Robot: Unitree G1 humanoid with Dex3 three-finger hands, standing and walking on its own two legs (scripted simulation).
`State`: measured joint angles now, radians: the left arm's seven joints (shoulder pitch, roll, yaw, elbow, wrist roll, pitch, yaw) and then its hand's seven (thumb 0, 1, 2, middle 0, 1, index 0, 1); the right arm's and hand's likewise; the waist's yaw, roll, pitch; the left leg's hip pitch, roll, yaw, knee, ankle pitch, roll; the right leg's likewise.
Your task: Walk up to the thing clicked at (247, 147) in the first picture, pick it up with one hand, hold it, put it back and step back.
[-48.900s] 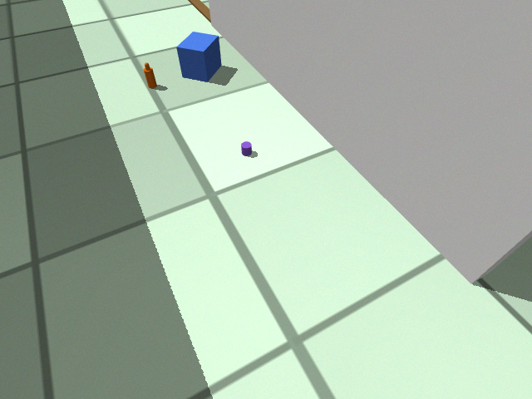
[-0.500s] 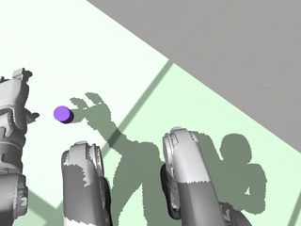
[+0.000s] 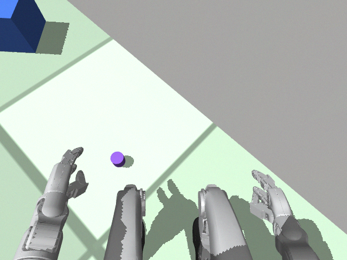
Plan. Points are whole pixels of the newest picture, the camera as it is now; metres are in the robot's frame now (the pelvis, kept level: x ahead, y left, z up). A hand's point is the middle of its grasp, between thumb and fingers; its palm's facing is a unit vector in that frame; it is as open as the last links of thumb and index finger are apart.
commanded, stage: home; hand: left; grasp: from above
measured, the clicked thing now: (118, 159) +0.46 +0.23 -0.51
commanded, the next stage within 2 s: none
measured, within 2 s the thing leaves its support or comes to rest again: neither
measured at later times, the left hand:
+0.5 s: hand (54, 191) +0.24 +0.19 +0.12, palm faces +0.11 -0.97 -0.21, open 7.4 cm
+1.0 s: hand (46, 206) +0.22 +0.19 +0.13, palm faces +0.12 -0.97 -0.20, open 7.4 cm
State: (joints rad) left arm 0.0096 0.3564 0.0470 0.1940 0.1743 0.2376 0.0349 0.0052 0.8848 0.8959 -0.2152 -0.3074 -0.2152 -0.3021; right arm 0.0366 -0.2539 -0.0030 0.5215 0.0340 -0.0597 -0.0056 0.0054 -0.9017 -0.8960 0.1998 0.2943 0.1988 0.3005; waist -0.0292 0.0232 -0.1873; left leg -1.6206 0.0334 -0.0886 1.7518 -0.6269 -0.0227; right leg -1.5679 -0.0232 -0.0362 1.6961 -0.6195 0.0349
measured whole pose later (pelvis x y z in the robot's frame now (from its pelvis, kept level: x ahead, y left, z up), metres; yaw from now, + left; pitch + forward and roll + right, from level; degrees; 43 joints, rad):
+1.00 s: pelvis +0.07 +0.00 +0.18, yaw +3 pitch +10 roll -3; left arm 0.50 0.22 0.03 -0.14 -0.05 0.45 0.02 0.01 0.91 0.90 -0.20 -0.30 -0.21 -0.30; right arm 0.28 -0.22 0.04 0.54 0.01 -0.24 -0.19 0.01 -0.90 -0.90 0.20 0.29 0.20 0.30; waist -0.03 0.04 -0.15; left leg -0.70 0.04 -0.06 1.02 -0.49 -0.02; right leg -0.64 -0.02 -0.05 0.95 -0.47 0.03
